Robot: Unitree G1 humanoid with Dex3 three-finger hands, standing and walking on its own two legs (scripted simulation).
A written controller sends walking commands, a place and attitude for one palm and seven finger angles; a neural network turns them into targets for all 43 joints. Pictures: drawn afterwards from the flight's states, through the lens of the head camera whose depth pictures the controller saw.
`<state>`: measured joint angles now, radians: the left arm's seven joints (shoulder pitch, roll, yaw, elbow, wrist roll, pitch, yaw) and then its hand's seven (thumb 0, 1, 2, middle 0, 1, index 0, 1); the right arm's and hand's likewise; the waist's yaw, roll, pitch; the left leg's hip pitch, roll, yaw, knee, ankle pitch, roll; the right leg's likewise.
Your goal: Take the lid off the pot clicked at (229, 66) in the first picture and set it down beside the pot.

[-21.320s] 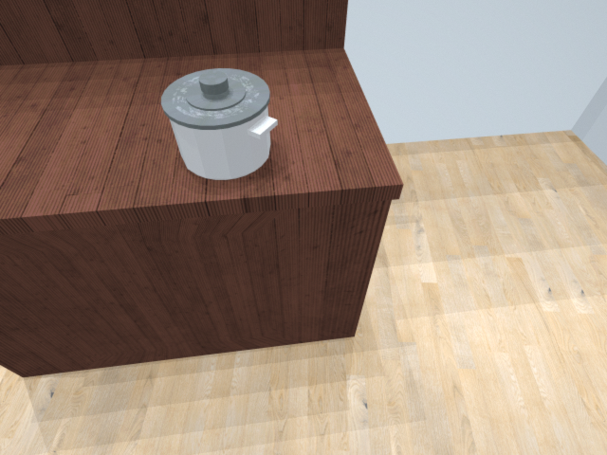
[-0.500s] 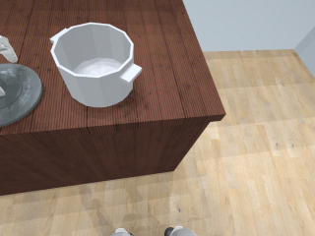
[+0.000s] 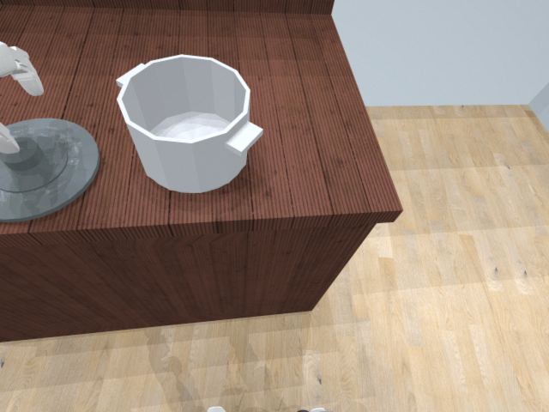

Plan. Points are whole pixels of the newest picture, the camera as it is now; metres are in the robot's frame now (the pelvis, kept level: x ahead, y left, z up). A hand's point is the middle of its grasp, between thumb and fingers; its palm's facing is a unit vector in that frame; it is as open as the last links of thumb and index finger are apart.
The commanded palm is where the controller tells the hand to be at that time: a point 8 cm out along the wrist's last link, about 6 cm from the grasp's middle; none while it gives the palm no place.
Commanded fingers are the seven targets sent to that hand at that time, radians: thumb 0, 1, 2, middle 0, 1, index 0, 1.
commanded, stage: raise the empty hand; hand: left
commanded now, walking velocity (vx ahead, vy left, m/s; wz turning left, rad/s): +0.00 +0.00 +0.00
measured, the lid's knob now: (21, 154) +0.49 +0.34 +0.05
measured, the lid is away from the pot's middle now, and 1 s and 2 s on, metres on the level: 0.24 0.24 0.24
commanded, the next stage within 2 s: draw the hand back to the body in 0.80 s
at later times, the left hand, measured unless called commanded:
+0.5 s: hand out of the picture +0.48 +0.33 +0.19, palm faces -0.36 -0.13 -0.92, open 11.1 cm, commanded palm +0.51 +0.33 +0.26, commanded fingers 0.00 -0.01 0.64 -0.35 -0.86 -0.35 -0.86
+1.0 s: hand out of the picture +0.47 +0.33 +0.22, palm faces -0.33 -0.13 -0.93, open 11.1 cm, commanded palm +0.48 +0.32 +0.28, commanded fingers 0.00 -0.01 0.64 -0.35 -0.86 -0.35 -0.86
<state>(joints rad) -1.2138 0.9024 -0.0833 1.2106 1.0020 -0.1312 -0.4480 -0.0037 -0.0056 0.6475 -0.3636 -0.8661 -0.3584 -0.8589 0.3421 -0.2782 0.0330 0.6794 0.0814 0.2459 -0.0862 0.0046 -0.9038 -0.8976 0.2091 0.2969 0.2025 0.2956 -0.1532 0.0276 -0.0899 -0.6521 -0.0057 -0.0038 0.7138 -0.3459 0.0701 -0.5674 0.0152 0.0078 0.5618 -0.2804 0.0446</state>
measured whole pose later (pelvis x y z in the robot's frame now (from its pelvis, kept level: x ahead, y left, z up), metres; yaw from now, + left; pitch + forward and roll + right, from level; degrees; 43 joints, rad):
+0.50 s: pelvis +0.00 +0.00 +0.01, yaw +0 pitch +14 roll -3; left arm -1.29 0.93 -0.11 1.21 1.00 -0.09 -0.51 0.00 -0.01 0.65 -0.36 -0.87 -0.36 -0.86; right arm 0.37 -0.30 0.02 0.70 0.09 0.24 -0.08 0.01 -0.90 -0.90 0.21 0.30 0.20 0.30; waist -0.15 0.02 -0.08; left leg -0.57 -0.01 0.01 0.64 -0.31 0.07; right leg -0.49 0.01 0.02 0.49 -0.25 0.05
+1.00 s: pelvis +0.00 +0.00 +0.01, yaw +1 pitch +13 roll -3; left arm -1.34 0.92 -0.13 1.20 1.00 -0.06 -0.54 0.00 -0.01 0.65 -0.36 -0.87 -0.36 -0.86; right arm 0.34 -0.29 0.02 0.70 0.08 0.23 -0.06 0.01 -0.90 -0.90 0.21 0.30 0.20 0.30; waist -0.14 0.02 -0.08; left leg -0.52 -0.02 0.00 0.59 -0.29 0.07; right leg -0.45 0.00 0.02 0.46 -0.24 0.04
